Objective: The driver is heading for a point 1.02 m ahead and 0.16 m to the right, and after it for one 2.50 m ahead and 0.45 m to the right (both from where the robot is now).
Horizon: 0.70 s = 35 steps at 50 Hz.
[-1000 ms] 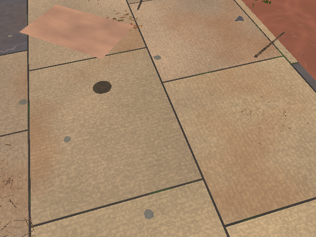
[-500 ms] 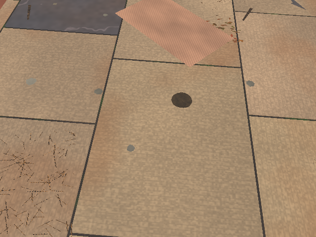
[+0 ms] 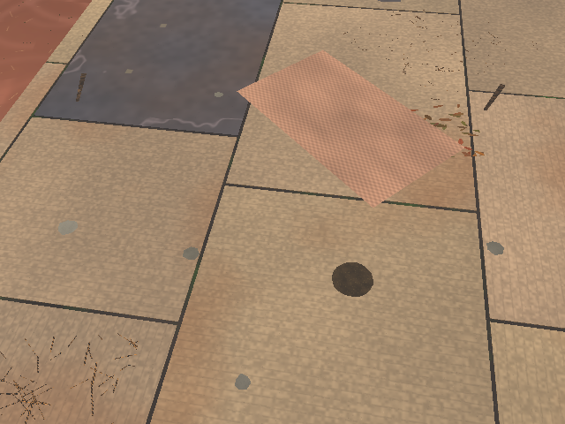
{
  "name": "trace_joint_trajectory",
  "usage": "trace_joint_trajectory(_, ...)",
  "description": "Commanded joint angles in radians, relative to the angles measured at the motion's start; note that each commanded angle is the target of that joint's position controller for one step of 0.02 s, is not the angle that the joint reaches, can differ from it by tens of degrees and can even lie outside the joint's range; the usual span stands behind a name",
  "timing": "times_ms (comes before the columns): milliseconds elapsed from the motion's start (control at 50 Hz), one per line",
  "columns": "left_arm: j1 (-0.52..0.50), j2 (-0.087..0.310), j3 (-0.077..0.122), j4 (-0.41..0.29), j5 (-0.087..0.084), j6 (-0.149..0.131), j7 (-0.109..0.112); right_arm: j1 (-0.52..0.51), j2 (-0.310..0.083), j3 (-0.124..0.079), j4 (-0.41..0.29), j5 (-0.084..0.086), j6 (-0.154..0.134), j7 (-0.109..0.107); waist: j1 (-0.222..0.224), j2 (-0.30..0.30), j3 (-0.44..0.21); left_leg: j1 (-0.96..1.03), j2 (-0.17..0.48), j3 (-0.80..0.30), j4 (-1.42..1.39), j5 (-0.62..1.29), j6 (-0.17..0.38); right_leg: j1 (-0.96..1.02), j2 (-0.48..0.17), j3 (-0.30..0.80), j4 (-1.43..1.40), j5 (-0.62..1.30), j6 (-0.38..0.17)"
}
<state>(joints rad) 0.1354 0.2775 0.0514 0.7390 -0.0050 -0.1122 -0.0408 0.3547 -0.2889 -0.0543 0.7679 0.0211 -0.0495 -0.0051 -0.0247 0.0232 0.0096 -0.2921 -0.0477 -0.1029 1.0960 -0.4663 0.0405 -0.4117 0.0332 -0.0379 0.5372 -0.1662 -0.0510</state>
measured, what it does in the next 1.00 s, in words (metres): walks ahead: left foot, then right foot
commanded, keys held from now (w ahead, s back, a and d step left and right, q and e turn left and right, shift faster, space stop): w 0.44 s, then w+e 0.56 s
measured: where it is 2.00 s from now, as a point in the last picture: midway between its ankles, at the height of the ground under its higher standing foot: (341, 246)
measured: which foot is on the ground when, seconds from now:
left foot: up 0.00-0.42, down 0.44-1.00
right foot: down 0.00-0.44, up 0.46-0.98, down 1.00-1.00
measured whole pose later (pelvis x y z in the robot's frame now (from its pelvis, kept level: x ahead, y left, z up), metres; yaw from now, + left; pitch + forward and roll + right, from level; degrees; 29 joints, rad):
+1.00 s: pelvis +0.54 +0.00 -0.01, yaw -15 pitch +2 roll +2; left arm 0.08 0.26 0.06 0.69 -0.02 -0.03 -0.06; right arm 0.33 -0.28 -0.08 0.87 0.02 -0.04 -0.02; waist -0.04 -0.02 0.04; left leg 0.08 0.05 0.28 0.46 -0.48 -0.03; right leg -0.52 -0.01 -0.06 0.59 -0.12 -0.11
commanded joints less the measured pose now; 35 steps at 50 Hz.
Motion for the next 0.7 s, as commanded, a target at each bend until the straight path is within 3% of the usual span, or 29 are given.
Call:
trace_joint_trajectory(20,0.12,0.109,0.026,-0.017,0.01,0.009,0.008,-0.102,-0.123,-0.029,-0.119,-0.011,-0.033,0.002,0.068,-0.066,-0.037,-0.443,0.126,-0.002,0.099,0.129,-0.005,0.384,-0.301,0.446,-0.295,-0.076,-0.18)
trace_joint_trajectory(40,0.103,0.098,0.02,-0.018,0.018,0.006,0.009,-0.082,-0.109,-0.03,-0.116,-0.012,-0.029,0.004,0.041,-0.093,-0.035,-0.388,0.149,0.0,0.063,0.162,-0.009,0.327,-0.275,0.399,-0.317,-0.01,-0.176)
trace_joint_trajectory(100,0.11,0.114,0.023,0.0,0.005,-0.003,0.013,-0.066,-0.069,-0.022,-0.11,-0.013,-0.015,0.002,0.019,-0.109,-0.029,-0.363,0.165,0.029,-0.026,0.2,-0.034,0.269,-0.252,0.297,-0.367,0.126,-0.194)
trace_joint_trajectory(160,0.138,0.143,0.031,0.021,0.001,0.003,0.025,-0.154,-0.051,-0.014,-0.133,-0.019,-0.017,0.0,0.039,-0.081,-0.006,-0.408,0.175,0.044,-0.184,0.343,-0.057,0.28,-0.239,0.218,-0.393,0.222,-0.188)
trace_joint_trajectory(240,0.196,0.157,0.031,0.051,-0.01,0.016,0.031,-0.281,-0.024,-0.002,-0.157,-0.013,-0.03,0.014,0.089,-0.082,0.019,-0.352,0.143,0.08,-0.423,0.533,-0.056,0.298,-0.202,0.128,-0.392,0.242,-0.149)
trace_joint_trajectory(320,0.262,0.168,0.033,0.088,-0.016,0.036,0.034,-0.386,-0.028,-0.002,-0.193,-0.002,-0.04,0.036,0.123,-0.085,0.052,-0.358,0.116,0.091,-0.535,0.528,-0.038,0.393,-0.25,0.143,-0.355,0.236,-0.146)
trace_joint_trajectory(380,0.26,0.187,0.041,0.103,-0.019,0.053,0.041,-0.384,-0.052,-0.009,-0.205,-0.003,-0.047,0.051,0.093,-0.104,0.045,-0.322,0.097,0.095,-0.587,0.423,0.001,0.475,-0.288,0.156,-0.287,0.343,-0.123)
trace_joint_trajectory(400,0.245,0.198,0.044,0.102,-0.019,0.056,0.044,-0.338,-0.071,-0.017,-0.195,-0.005,-0.049,0.05,0.062,-0.115,0.015,-0.244,0.075,0.112,-0.6,0.391,0.018,0.484,-0.283,0.146,-0.232,0.472,-0.112)
trace_joint_trajectory(420,0.223,0.2,0.044,0.099,-0.02,0.061,0.047,-0.233,-0.098,-0.034,-0.165,-0.01,-0.049,0.046,-0.003,-0.112,-0.049,-0.088,0.044,0.143,-0.633,0.405,0.044,0.467,-0.252,0.112,-0.112,0.624,-0.092)
trace_joint_trajectory(440,0.219,0.172,0.032,0.09,-0.012,0.062,0.05,-0.075,-0.149,-0.057,-0.121,-0.015,-0.047,0.036,-0.071,-0.089,-0.163,0.167,0.074,0.117,-0.611,0.445,0.082,0.365,-0.202,0.073,0.083,0.61,-0.061)
trace_joint_trajectory(460,0.281,0.086,0.003,0.059,0.006,0.048,0.046,0.066,-0.238,-0.077,-0.107,-0.04,-0.044,0.025,-0.085,0.074,-0.328,0.572,0.33,-0.218,-0.576,0.432,0.196,0.014,-0.095,0.03,0.456,0.259,-0.002)
trace_joint_trajectory(480,0.347,0.035,-0.017,0.071,-0.001,0.028,0.039,0.102,-0.228,-0.073,-0.092,-0.028,-0.039,0.029,-0.069,0.254,-0.432,0.718,0.465,-0.576,-0.711,0.262,0.28,-0.232,0.02,0.121,0.676,-0.423,0.02)
trace_joint_trajectory(500,0.256,0.142,0.012,0.065,-0.031,0.02,0.032,0.078,-0.149,-0.051,-0.093,-0.02,-0.036,0.025,-0.098,0.149,-0.314,0.632,0.431,-0.511,-0.753,0.14,0.232,-0.333,-0.036,0.185,0.764,-0.4,0.011)
trace_joint_trajectory(520,0.175,0.161,0.019,0.037,-0.043,0.016,0.03,0.007,-0.129,-0.041,-0.095,-0.015,-0.036,0.022,-0.078,0.103,-0.175,0.479,0.403,-0.366,-0.786,0.172,0.197,-0.36,-0.081,0.153,0.745,-0.302,0.007)
trace_joint_trajectory(540,0.138,0.15,0.02,0.032,-0.031,0.019,0.033,-0.057,-0.105,-0.033,-0.096,-0.022,-0.038,0.023,-0.046,0.047,-0.104,0.342,0.363,-0.271,-0.826,0.224,0.177,-0.324,-0.12,0.137,0.696,-0.22,0.012)
trace_joint_trajectory(560,0.145,0.141,0.026,0.037,-0.023,0.03,0.035,-0.103,-0.077,-0.025,-0.096,-0.027,-0.045,0.026,-0.01,0.057,-0.055,0.244,0.327,-0.19,-0.868,0.278,0.165,-0.278,-0.147,0.141,0.65,-0.162,0.019)
trace_joint_trajectory(580,0.179,0.122,0.026,0.047,-0.025,0.045,0.036,-0.13,-0.067,-0.024,-0.09,-0.033,-0.054,0.028,0.02,0.083,-0.046,0.177,0.308,-0.134,-0.904,0.308,0.158,-0.218,-0.164,0.146,0.634,-0.123,0.027)
trace_joint_trajectory(620,0.203,0.086,0.024,0.058,-0.028,0.069,0.041,-0.147,-0.065,-0.028,-0.071,-0.033,-0.07,0.027,0.043,0.075,-0.022,0.114,0.297,-0.042,-0.952,0.385,0.163,-0.197,-0.167,0.147,0.618,-0.079,0.045)
trace_joint_trajectory(700,0.122,0.073,0.028,0.029,-0.019,0.076,0.043,-0.121,-0.09,-0.039,-0.028,-0.042,-0.075,0.012,0.032,0.038,0.019,0.146,0.287,0.096,-0.976,0.514,0.154,-0.295,-0.16,0.174,0.478,0.101,0.065)
Keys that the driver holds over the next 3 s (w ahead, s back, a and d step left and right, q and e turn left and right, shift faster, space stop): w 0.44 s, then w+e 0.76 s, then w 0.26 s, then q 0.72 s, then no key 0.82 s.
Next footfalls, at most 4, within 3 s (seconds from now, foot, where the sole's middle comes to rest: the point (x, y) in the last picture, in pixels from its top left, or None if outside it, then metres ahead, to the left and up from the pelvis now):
0.44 left None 0.41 0.14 -0.77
1.00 right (345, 342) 0.67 -0.13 -0.77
1.48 left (305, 234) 1.02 -0.04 -0.77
1.96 right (384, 234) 1.01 -0.27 -0.77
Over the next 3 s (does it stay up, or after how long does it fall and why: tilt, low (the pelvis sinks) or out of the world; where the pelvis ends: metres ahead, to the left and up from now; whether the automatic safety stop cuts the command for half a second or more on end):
stays up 0.97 -0.11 0.01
